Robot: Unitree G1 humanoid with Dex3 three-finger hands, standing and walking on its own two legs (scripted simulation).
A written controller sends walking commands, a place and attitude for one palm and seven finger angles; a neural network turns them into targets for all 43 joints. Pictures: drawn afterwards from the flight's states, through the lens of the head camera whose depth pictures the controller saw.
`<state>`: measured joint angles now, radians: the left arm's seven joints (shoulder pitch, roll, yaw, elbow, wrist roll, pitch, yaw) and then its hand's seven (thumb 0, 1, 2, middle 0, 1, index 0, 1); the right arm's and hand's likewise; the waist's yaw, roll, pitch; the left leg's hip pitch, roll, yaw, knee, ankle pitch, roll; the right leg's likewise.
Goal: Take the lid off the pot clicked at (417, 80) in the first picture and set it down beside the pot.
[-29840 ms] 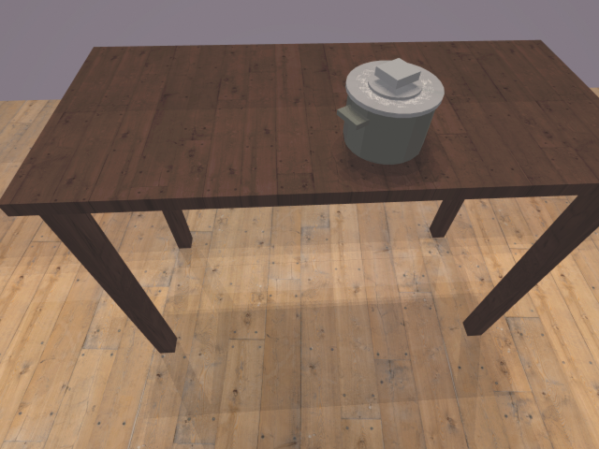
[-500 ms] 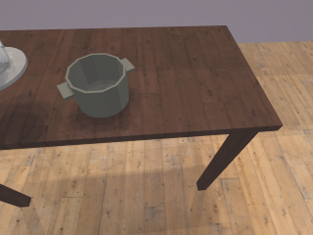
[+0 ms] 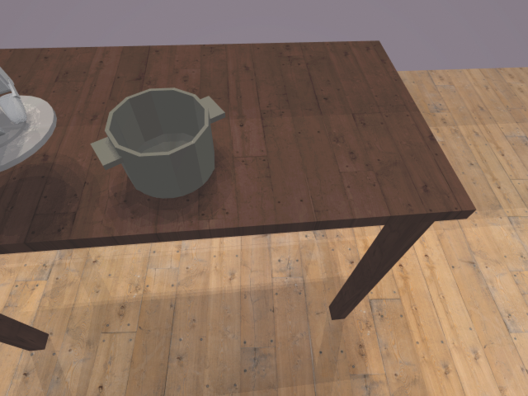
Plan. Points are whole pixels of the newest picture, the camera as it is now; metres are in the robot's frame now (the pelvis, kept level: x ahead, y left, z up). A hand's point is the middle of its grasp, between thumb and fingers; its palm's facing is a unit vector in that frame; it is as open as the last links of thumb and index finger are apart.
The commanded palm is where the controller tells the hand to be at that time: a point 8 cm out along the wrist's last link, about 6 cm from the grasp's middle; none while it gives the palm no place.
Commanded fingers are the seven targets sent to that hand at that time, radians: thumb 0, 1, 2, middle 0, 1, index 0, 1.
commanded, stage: lower the lid onto the table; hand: left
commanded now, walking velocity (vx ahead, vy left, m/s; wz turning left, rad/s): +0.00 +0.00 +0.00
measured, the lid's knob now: out of the picture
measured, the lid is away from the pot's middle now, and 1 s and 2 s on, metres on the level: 0.23 0.24 0.24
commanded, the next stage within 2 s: open the fingers wide in 1.86 s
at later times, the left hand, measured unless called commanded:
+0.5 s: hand out of the picture +0.43 +0.36 +0.14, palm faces -0.44 -0.24 -0.87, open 5.8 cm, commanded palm +0.48 +0.37 +0.22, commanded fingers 0.00 0.57 1.09 -0.69 -0.99 -1.02 -1.11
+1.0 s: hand (3, 155) +0.44 +0.37 +0.11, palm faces -0.48 -0.23 -0.85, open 5.8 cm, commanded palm +0.49 +0.38 +0.18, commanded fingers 0.00 0.57 1.09 -0.69 -0.99 -1.02 -1.11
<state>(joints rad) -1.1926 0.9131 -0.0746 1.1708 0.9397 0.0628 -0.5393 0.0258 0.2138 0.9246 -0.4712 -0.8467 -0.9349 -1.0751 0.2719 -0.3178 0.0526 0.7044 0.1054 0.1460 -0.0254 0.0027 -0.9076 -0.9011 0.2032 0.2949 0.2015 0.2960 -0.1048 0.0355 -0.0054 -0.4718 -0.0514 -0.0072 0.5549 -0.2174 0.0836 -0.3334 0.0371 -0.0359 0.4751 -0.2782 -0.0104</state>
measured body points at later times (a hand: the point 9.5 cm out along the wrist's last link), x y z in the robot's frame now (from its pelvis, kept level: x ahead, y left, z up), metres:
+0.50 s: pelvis +0.00 +0.00 +0.00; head +0.07 +0.01 +0.44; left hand +0.45 +0.37 +0.19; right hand +0.03 -0.28 -0.12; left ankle +0.03 +0.06 -0.73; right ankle -0.03 -0.12 -0.73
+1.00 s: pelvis +0.00 +0.01 -0.01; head +0.08 +0.03 +0.43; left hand +0.46 +0.37 +0.16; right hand +0.02 -0.27 -0.13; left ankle +0.03 +0.06 -0.73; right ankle -0.03 -0.12 -0.73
